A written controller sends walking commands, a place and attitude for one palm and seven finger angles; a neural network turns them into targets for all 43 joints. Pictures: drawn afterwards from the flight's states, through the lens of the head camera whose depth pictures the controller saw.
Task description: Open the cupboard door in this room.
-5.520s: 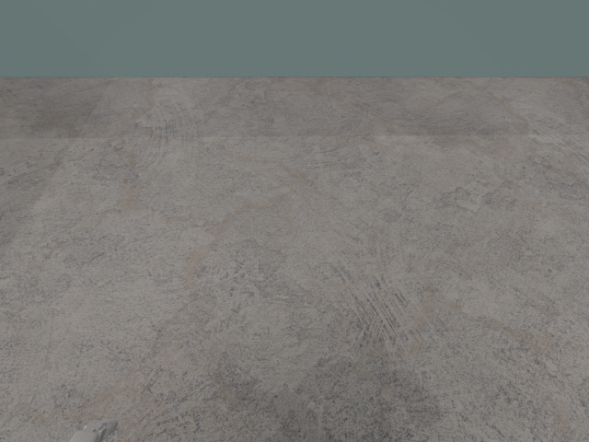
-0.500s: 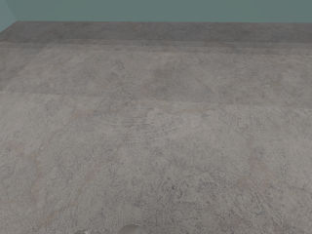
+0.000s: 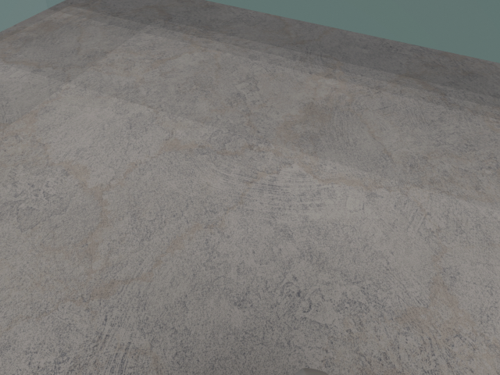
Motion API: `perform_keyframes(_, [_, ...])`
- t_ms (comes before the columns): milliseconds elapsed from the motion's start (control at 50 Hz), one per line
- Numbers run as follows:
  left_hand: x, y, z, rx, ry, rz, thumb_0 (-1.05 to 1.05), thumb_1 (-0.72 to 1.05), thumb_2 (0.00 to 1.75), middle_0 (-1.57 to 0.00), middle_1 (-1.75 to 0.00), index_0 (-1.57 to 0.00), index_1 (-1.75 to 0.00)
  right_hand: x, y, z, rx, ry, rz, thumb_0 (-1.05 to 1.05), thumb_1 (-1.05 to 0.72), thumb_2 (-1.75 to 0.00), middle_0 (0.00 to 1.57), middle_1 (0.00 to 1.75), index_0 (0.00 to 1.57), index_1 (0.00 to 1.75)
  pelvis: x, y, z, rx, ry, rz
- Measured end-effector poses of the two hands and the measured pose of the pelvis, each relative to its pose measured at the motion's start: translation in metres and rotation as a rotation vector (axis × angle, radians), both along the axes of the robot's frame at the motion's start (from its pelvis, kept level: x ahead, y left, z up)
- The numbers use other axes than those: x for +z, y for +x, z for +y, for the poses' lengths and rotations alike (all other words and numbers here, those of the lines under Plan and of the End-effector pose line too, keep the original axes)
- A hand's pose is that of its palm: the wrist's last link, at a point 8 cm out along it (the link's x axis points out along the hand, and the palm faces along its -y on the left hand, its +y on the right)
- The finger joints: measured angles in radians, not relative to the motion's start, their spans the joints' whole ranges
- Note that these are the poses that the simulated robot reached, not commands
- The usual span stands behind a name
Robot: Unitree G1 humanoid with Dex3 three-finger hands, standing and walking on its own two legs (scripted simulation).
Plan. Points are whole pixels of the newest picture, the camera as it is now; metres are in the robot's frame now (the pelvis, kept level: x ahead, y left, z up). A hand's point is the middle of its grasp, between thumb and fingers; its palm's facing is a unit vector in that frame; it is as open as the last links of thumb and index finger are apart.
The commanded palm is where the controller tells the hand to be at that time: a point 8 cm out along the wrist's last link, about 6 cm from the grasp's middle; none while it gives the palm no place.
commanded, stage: turn or walk to find it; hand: left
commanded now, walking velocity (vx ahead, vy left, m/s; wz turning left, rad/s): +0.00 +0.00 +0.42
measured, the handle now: out of the picture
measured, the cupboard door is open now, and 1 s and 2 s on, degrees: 0 0 0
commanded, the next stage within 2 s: none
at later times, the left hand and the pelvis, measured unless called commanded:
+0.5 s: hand out of the picture -0.01 +0.17 -0.16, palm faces +0.25 -0.94 -0.24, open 7.4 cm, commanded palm none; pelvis -0.03 -0.03 +0.00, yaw +14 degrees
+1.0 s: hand out of the picture -0.05 +0.19 -0.15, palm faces +0.43 -0.86 -0.29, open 7.4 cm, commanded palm none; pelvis -0.05 -0.04 -0.01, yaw +25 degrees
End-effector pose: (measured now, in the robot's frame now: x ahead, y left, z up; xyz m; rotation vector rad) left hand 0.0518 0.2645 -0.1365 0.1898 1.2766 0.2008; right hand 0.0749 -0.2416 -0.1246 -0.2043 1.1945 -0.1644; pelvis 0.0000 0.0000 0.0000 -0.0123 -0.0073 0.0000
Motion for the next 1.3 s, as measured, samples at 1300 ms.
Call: perform_keyframes(1300, [0.003, -0.222, -0.076, 0.565, 0.000, -0.039, 0.00, 0.91, 0.90, -0.20, -0.30, -0.20, -0.30, -0.015, 0.037, 0.016, 0.551, -0.016, 0.101, 0.01, -0.91, -0.90, 0.19, 0.30, 0.20, 0.30, -0.004, -0.076, -0.039, 0.595, 0.038, -0.006])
